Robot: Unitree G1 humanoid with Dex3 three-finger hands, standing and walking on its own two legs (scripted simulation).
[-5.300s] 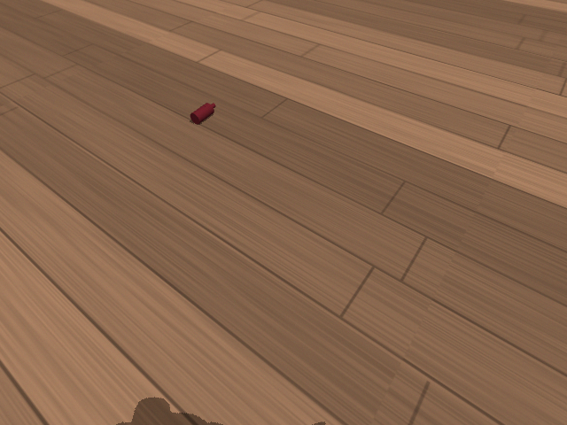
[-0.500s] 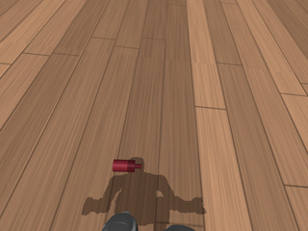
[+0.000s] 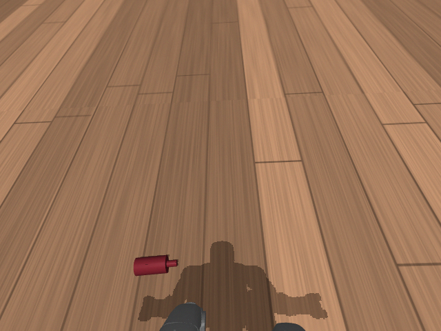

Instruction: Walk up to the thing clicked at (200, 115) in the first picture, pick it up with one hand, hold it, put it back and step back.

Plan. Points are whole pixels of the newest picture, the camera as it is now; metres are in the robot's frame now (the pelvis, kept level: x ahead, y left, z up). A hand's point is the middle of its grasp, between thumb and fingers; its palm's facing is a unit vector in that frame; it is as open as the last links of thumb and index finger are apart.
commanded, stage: walk up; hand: left
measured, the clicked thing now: (156, 264) +0.46 +0.35 -0.70
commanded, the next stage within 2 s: none
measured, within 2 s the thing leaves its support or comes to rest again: neither
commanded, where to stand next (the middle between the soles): +0.11 +0.06 m, yaw +4 degrees
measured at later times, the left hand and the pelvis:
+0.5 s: hand out of the picture +0.05 +0.34 -0.14, palm faces +0.06 -0.89 -0.46, open 7.4 cm; pelvis +0.01 +0.04 +0.00, yaw +5 degrees
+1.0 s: hand out of the picture +0.07 +0.31 -0.13, palm faces +0.05 -0.93 -0.35, open 7.4 cm; pelvis +0.01 +0.05 +0.03, yaw +5 degrees
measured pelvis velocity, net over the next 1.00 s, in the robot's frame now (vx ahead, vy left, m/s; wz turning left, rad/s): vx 0.01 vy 0.05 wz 0.08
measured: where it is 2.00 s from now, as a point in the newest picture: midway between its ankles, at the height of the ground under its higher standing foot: outside the picture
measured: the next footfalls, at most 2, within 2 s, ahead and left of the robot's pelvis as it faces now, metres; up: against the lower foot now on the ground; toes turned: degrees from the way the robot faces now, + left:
left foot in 0.32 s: +0.07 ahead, +0.16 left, +0.00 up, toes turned +5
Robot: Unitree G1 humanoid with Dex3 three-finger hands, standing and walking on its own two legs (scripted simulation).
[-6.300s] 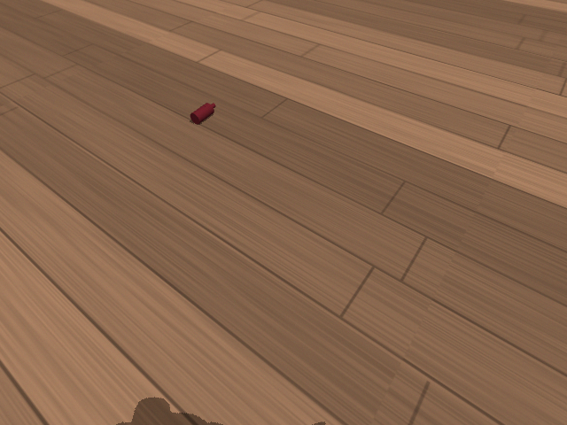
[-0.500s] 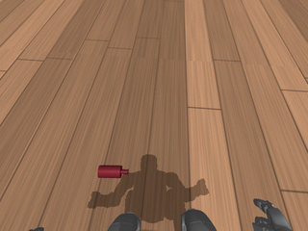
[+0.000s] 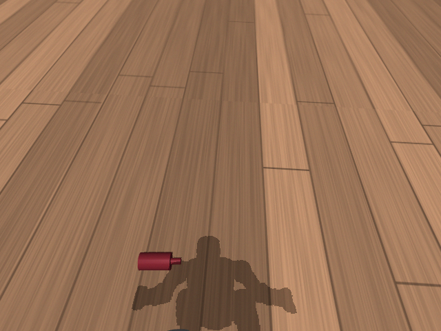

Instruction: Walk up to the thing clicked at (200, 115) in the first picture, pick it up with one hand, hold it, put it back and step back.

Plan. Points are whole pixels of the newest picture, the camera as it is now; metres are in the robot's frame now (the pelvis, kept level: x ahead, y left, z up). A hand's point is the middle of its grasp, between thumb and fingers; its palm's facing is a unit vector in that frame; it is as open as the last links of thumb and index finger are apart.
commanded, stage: walk up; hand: left
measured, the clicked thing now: (160, 261) +0.47 +0.27 -0.73
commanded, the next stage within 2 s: stand in 1.06 s
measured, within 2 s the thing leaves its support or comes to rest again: neither
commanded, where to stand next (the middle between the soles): +0.10 +0.01 m, yaw -1 degrees
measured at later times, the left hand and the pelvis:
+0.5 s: hand out of the picture +0.10 +0.25 -0.14, palm faces -0.01 -0.94 -0.34, open 7.4 cm; pelvis +0.01 +0.00 +0.02, yaw +0 degrees
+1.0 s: hand out of the picture +0.08 +0.25 -0.14, palm faces -0.01 -0.94 -0.33, open 7.4 cm; pelvis +0.01 +0.00 +0.02, yaw +0 degrees
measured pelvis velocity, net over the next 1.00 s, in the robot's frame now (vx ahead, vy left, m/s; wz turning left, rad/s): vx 0.01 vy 0.00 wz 0.00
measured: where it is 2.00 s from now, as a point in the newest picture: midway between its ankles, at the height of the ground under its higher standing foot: outside the picture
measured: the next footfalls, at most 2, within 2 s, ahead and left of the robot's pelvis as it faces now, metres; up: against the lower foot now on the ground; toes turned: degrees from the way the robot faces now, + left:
none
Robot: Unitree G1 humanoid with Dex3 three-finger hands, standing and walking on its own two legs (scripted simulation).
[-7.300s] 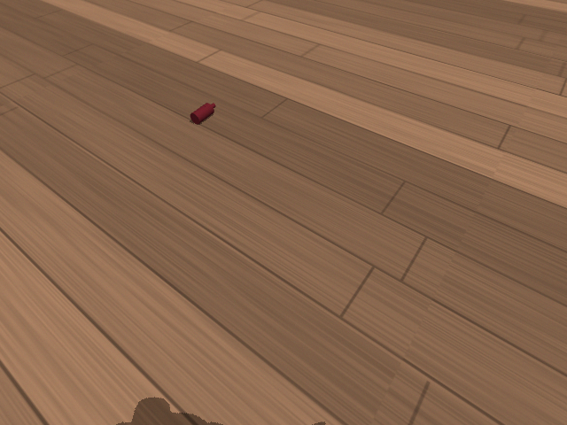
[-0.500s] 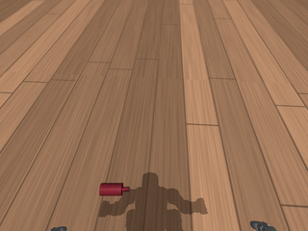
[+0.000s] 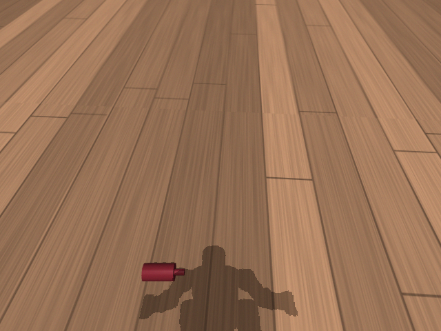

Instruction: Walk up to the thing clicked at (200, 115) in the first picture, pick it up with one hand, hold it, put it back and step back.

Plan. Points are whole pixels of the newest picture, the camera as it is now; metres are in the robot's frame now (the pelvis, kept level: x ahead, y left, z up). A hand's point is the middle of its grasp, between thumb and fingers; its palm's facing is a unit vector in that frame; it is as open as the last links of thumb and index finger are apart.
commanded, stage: walk up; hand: left
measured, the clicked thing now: (164, 272) +0.46 +0.27 -0.74
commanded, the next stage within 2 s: stand in 0.06 s
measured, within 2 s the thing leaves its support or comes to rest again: neither
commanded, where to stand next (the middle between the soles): +0.08 +0.01 m, yaw -1 degrees
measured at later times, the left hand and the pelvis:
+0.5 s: hand out of the picture +0.11 +0.24 -0.16, palm faces -0.02 -0.94 -0.34, open 7.4 cm; pelvis +0.03 -0.01 +0.00, yaw +0 degrees
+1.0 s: hand out of the picture +0.13 +0.23 -0.15, palm faces -0.01 -0.94 -0.35, open 7.4 cm; pelvis +0.04 -0.02 +0.00, yaw +0 degrees
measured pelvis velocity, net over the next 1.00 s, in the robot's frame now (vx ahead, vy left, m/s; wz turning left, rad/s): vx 0.04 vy -0.02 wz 0.00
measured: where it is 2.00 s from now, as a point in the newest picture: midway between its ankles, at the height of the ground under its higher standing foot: outside the picture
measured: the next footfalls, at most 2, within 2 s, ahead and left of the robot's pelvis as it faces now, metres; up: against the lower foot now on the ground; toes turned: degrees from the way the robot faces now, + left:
none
